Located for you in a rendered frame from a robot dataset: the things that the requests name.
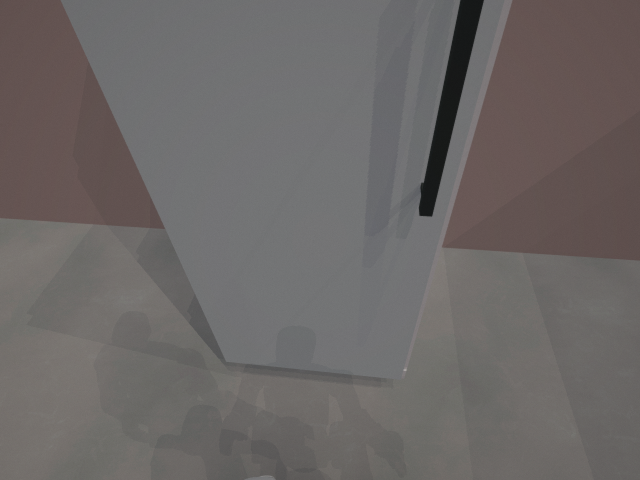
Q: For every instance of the handle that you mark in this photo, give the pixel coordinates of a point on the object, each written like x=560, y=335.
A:
x=461, y=48

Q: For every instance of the fridge door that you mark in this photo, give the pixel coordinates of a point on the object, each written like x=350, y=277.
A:
x=283, y=144

